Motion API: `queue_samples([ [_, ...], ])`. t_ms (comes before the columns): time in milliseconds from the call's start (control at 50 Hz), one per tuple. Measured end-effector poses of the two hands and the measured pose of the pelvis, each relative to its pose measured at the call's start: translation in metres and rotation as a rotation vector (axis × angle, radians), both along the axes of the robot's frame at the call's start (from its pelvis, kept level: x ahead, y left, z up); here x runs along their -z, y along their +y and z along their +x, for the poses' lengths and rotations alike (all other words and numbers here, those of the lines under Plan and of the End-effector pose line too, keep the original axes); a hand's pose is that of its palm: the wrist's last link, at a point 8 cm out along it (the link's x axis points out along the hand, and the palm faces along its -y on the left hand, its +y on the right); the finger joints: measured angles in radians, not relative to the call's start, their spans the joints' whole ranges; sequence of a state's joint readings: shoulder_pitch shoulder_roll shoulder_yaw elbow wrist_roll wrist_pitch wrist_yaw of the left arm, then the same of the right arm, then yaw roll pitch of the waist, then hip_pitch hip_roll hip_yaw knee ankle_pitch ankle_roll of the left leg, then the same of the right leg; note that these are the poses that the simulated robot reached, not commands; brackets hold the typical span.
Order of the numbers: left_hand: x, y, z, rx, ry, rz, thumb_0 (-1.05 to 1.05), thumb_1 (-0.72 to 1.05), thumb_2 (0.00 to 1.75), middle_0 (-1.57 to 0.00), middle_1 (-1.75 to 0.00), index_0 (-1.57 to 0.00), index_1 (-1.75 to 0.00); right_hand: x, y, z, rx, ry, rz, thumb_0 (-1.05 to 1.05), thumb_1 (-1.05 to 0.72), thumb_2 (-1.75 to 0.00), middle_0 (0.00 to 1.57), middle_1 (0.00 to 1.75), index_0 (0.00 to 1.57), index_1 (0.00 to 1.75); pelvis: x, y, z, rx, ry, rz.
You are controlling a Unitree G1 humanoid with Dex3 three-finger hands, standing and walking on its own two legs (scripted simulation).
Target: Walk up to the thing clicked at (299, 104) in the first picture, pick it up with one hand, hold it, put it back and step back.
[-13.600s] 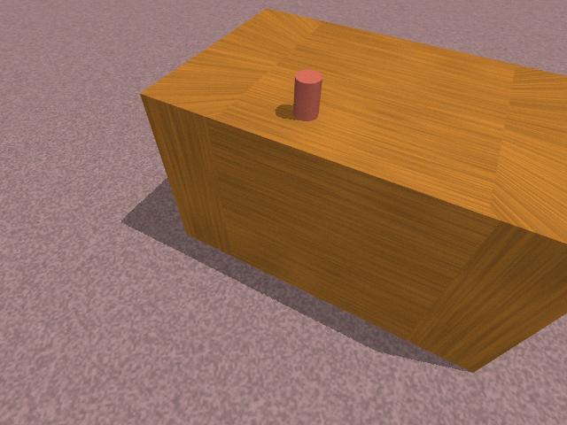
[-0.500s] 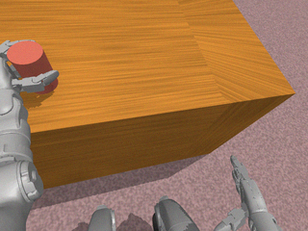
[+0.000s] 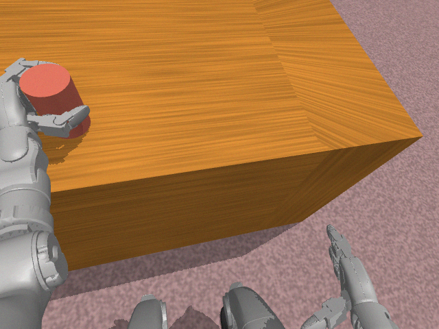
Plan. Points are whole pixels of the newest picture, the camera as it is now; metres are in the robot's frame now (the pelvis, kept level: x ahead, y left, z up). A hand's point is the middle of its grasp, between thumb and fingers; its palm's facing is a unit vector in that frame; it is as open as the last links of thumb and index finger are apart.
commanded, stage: settle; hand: left
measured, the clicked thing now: (59, 104) +0.50 +0.21 +0.07
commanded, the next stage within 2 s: lift in 0.66 s
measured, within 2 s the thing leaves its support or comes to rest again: neither
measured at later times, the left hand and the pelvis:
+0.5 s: hand (43, 82) +0.50 +0.22 +0.12, palm faces +0.22 -0.98 -0.01, open 10.1 cm; pelvis +0.00 +0.00 +0.02, yaw +0 degrees
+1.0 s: hand (40, 67) +0.50 +0.21 +0.15, palm faces +0.20 -0.98 -0.01, open 10.1 cm; pelvis +0.01 +0.00 +0.03, yaw +0 degrees
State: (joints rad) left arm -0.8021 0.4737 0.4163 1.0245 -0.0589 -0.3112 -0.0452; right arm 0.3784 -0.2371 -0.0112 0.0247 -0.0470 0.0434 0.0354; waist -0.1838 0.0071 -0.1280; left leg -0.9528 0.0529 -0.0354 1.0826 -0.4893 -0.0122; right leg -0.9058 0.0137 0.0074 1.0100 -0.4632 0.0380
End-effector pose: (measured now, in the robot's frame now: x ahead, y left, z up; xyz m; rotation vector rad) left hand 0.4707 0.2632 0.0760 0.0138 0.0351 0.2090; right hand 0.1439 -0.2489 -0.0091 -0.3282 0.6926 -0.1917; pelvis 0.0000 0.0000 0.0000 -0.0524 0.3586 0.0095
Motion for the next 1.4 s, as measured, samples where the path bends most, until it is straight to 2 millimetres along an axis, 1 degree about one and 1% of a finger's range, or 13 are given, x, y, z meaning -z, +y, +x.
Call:
queue_samples([
  [140, -0.021, 0.003, 0.001, -0.01, -0.014, -0.002, -0.01, -0.43, 1.06, -0.73, -1.08, -0.75, -1.09, -0.002, -0.002, 0.001, 0.019, 0.0, 0.007, -0.01, 0.52, -0.06, 0.06, 0.05, 0.06, 0.05, -0.006, 0.001, 0.002, -0.001, -0.019, 0.002],
  [240, -0.031, 0.004, 0.002, -0.007, -0.006, 0.001, -0.01, -0.44, 1.07, -0.73, -1.08, -0.75, -1.1, -0.002, -0.002, 0.0, 0.026, 0.004, 0.018, -0.01, 0.52, -0.06, 0.06, 0.05, 0.06, 0.05, -0.009, 0.001, 0.002, 0.0, -0.027, 0.003],
  [440, -0.039, 0.002, 0.001, -0.007, 0.001, -0.006, -0.01, -0.46, 1.09, -0.73, -1.1, -0.75, -1.11, 0.0, 0.001, 0.0, 0.024, 0.007, 0.043, -0.01, 0.53, -0.06, 0.06, 0.05, 0.06, 0.05, -0.014, 0.001, 0.002, 0.002, -0.042, 0.008],
  [820, -0.061, -0.003, 0.001, -0.002, -0.003, -0.007, -0.01, -0.46, 1.1, -0.72, -1.12, -0.74, -1.13, 0.002, -0.006, 0.003, 0.047, 0.021, 0.057, -0.01, 0.54, -0.06, 0.06, 0.05, 0.06, 0.05, -0.022, -0.003, 0.007, 0.003, -0.062, 0.014],
  [940, -0.069, -0.006, -0.001, 0.002, -0.002, 0.003, -0.01, -0.46, 1.1, -0.72, -1.11, -0.74, -1.13, -0.002, -0.011, 0.003, 0.063, 0.007, 0.057, -0.01, 0.54, -0.06, 0.06, 0.05, 0.06, 0.05, -0.025, -0.003, 0.009, 0.004, -0.074, 0.017],
  [1060, -0.082, -0.01, -0.009, 0.002, -0.024, 0.001, -0.01, -0.46, 1.1, -0.72, -1.11, -0.74, -1.12, -0.006, -0.015, 0.006, 0.08, -0.008, 0.057, -0.01, 0.53, -0.06, 0.06, 0.05, 0.06, 0.05, -0.03, -0.003, 0.011, 0.003, -0.097, 0.019],
  [1140, -0.092, -0.011, -0.018, 0.002, -0.034, 0.005, -0.01, -0.46, 1.1, -0.72, -1.11, -0.74, -1.12, -0.006, -0.015, 0.007, 0.088, -0.017, 0.073, -0.01, 0.53, -0.06, 0.06, 0.05, 0.06, 0.05, -0.033, -0.002, 0.013, 0.003, -0.118, 0.02],
  [1280, -0.114, -0.017, -0.04, 0.001, -0.061, 0.012, -0.01, -0.46, 1.11, -0.72, -1.11, -0.74, -1.12, 0.002, -0.009, 0.009, 0.089, -0.011, 0.117, -0.01, 0.54, -0.06, 0.06, 0.05, 0.06, 0.05, -0.038, -0.002, 0.015, -0.001, -0.162, 0.024],
  [1400, -0.136, -0.022, -0.062, -0.01, -0.081, 0.01, -0.01, -0.47, 1.11, -0.72, -1.11, -0.75, -1.12, 0.001, -0.007, 0.014, 0.081, -0.041, 0.136, -0.01, 0.54, -0.05, 0.06, 0.05, 0.06, 0.05, -0.042, -0.004, 0.014, -0.007, -0.208, 0.033],
])
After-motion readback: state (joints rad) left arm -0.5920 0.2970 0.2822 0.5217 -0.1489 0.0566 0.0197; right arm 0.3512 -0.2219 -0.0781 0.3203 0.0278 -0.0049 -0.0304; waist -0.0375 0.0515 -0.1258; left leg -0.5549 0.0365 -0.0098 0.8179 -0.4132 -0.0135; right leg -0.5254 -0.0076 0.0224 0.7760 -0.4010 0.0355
